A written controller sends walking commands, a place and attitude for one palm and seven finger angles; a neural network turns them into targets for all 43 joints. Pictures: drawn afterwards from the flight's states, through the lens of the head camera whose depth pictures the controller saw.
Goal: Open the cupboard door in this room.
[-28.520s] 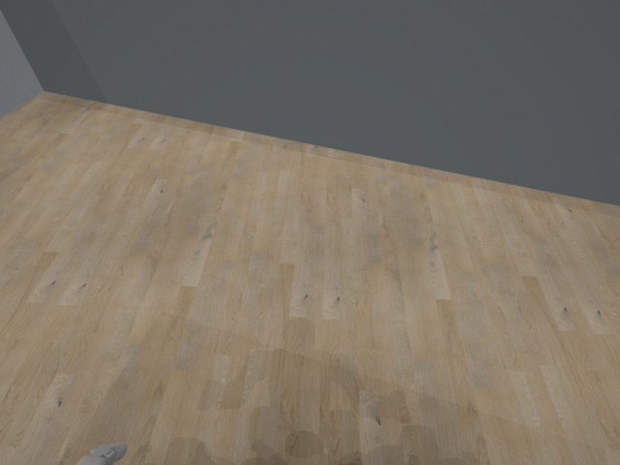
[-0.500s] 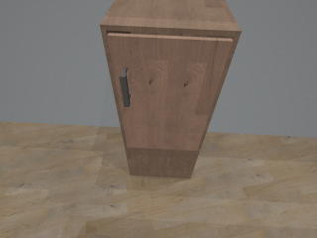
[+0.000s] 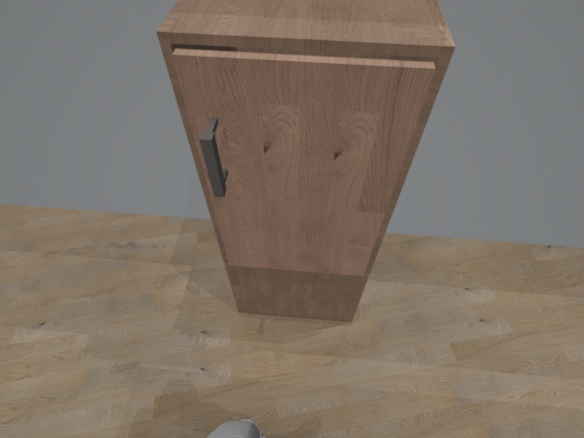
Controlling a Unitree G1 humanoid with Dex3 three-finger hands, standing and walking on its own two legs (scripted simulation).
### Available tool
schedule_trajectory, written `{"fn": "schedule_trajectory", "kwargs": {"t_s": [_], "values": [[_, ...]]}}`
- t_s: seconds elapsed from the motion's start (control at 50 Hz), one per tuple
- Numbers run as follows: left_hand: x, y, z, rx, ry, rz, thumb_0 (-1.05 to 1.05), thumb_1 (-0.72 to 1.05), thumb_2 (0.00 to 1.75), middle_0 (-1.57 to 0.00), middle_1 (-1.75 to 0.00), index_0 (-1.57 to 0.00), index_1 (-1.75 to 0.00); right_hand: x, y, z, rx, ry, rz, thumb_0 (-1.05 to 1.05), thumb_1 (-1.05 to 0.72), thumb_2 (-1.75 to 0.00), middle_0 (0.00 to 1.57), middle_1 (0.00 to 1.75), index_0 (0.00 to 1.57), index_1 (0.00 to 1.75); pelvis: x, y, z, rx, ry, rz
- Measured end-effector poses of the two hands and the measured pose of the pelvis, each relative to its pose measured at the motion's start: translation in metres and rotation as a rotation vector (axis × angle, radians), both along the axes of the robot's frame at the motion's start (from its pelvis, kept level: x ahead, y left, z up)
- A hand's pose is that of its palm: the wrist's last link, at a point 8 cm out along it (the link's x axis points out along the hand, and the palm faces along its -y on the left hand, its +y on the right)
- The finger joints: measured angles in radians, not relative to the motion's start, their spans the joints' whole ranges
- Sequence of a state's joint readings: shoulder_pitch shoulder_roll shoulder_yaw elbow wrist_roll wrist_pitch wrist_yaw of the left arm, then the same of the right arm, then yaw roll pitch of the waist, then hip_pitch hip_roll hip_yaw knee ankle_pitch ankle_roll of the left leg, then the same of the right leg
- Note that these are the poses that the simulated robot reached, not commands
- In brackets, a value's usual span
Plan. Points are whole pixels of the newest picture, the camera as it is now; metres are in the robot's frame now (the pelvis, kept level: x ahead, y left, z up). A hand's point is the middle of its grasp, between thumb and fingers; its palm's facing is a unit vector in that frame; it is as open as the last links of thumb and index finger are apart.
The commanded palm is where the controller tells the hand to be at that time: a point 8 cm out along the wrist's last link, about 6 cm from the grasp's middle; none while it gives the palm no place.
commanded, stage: come to a stop and stand still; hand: left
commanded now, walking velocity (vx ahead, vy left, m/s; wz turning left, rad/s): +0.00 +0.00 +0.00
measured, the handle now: (216, 159) +0.52 +0.19 +0.05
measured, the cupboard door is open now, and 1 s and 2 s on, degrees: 0 0 0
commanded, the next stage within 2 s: look again from close up in 0.58 s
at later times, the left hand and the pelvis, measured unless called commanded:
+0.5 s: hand out of the picture +0.01 +0.18 -0.17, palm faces +0.01 -0.97 -0.23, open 7.4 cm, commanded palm none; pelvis -0.02 +0.00 -0.01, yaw +1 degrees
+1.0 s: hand out of the picture +0.02 +0.20 -0.17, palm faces -0.01 -0.98 -0.22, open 7.4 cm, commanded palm none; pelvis +0.01 +0.01 +0.00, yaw +0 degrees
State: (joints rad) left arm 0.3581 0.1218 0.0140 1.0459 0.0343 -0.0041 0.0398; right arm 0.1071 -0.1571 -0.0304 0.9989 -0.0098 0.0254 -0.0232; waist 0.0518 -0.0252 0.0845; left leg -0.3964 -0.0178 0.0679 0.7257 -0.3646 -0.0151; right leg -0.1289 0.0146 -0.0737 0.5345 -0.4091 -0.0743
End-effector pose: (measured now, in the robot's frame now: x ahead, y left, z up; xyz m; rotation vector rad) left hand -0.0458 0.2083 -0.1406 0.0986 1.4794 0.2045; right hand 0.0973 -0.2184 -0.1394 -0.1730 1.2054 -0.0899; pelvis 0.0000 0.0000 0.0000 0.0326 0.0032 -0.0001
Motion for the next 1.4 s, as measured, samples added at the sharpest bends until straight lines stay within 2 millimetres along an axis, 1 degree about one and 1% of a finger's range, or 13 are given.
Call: {"fn": "schedule_trajectory", "kwargs": {"t_s": [0.06, 0.14, 0.22, 0.28, 0.42, 0.5, 0.68, 0.78, 0.88, 1.18, 1.34, 1.36, 1.4], "values": [[0.004, 0.014, -0.010, 0.005, -0.003, -0.001, 0.00, 0.90, 0.90, -0.20, -0.30, -0.20, -0.30, 0.018, 0.008, 0.000, -0.008, -0.068, 0.006, 0.00, -0.91, -0.90, 0.20, 0.29, 0.20, 0.30, 0.005, 0.007, -0.008, -0.010, -0.012, -0.001], [0.022, 0.031, -0.013, 0.032, -0.040, -0.014, 0.00, 0.91, 0.90, -0.20, -0.30, -0.20, -0.30, 0.016, 0.017, 0.004, -0.004, -0.103, 0.006, 0.00, -0.91, -0.90, 0.20, 0.29, 0.20, 0.30, 0.002, 0.012, -0.009, 0.007, -0.027, -0.015], [0.046, 0.039, -0.002, 0.056, -0.121, -0.033, 0.00, 0.91, 0.90, -0.20, -0.30, -0.20, -0.30, -0.004, 0.022, 0.002, 0.014, -0.066, 0.017, 0.00, -0.91, -0.90, 0.20, 0.29, 0.20, 0.30, -0.007, 0.013, -0.003, -0.004, -0.022, -0.003], [0.056, 0.038, 0.005, 0.069, -0.173, -0.047, 0.00, 0.91, 0.90, -0.19, -0.30, -0.20, -0.30, -0.017, 0.016, -0.001, 0.023, -0.045, 0.004, -0.01, -0.92, -0.90, 0.20, 0.30, 0.20, 0.30, -0.012, 0.010, -0.002, -0.006, -0.010, 0.004], [0.049, 0.019, 0.007, 0.060, -0.206, -0.104, 0.00, 0.91, 0.90, -0.19, -0.30, -0.20, -0.30, -0.049, -0.009, -0.005, 0.025, -0.020, -0.029, 0.00, -0.92, -0.90, 0.20, 0.30, 0.20, 0.30, -0.019, 0.000, -0.004, -0.040, -0.025, 0.008], [0.050, 0.017, 0.003, 0.045, -0.215, -0.118, 0.00, 0.90, 0.90, -0.20, -0.30, -0.20, -0.30, -0.069, -0.017, -0.005, 0.005, -0.012, -0.061, 0.00, -0.92, -0.90, 0.20, 0.30, 0.20, 0.30, -0.018, 0.000, -0.005, -0.038, -0.052, 0.009], [0.067, 0.026, 0.003, 0.036, -0.229, -0.139, 0.01, 0.90, 0.90, -0.20, -0.30, -0.20, -0.30, -0.112, -0.013, 0.000, -0.015, 0.114, -0.075, 0.00, -0.91, -0.90, 0.20, 0.29, 0.20, 0.30, -0.017, 0.001, -0.001, -0.038, -0.033, 0.008], [0.066, 0.032, 0.003, 0.035, -0.190, -0.133, 0.00, 0.91, 0.90, -0.20, -0.30, -0.20, -0.30, -0.123, -0.006, 0.003, -0.014, 0.178, -0.078, 0.00, -0.91, -0.90, 0.20, 0.29, 0.20, 0.30, -0.012, 0.002, 0.002, -0.039, -0.012, 0.007], [0.061, 0.037, 0.002, 0.036, -0.148, -0.121, 0.00, 0.91, 0.90, -0.20, -0.30, -0.20, -0.30, -0.114, -0.004, 0.004, -0.016, 0.186, -0.073, 0.01, -0.91, -0.90, 0.20, 0.30, 0.20, 0.30, -0.003, 0.004, 0.003, -0.038, -0.007, 0.003], [0.071, 0.043, 0.001, 0.035, -0.131, -0.102, 0.00, 0.91, 0.90, -0.20, -0.30, -0.20, -0.30, -0.027, -0.014, 0.014, -0.061, 0.030, -0.013, 0.00, -0.91, -0.90, 0.20, 0.30, 0.20, 0.30, 0.014, 0.008, 0.006, -0.034, -0.012, 0.002], [0.080, 0.049, 0.004, 0.057, -0.141, -0.108, 0.00, 0.91, 0.90, -0.20, -0.30, -0.20, -0.30, -0.003, -0.019, 0.018, -0.075, -0.009, 0.005, 0.00, -0.91, -0.90, 0.20, 0.30, 0.20, 0.30, 0.019, 0.009, 0.006, -0.036, -0.008, 0.001], [0.090, 0.051, 0.011, 0.062, -0.198, -0.046, 0.01, 0.90, 0.90, -0.20, -0.30, -0.20, -0.30, 0.000, -0.019, 0.020, -0.074, -0.042, -0.004, 0.00, -0.91, -0.90, 0.20, 0.30, 0.20, 0.30, 0.018, 0.010, 0.006, -0.037, -0.006, 0.006], [0.129, 0.056, 0.047, 0.117, -0.482, -0.001, 0.01, 0.90, 0.90, -0.20, -0.30, -0.21, -0.30, 0.009, -0.018, 0.029, -0.086, -0.171, 0.006, 0.01, -0.91, -0.90, 0.20, 0.30, 0.20, 0.30, 0.016, 0.009, 0.005, -0.022, -0.008, 0.003]]}}
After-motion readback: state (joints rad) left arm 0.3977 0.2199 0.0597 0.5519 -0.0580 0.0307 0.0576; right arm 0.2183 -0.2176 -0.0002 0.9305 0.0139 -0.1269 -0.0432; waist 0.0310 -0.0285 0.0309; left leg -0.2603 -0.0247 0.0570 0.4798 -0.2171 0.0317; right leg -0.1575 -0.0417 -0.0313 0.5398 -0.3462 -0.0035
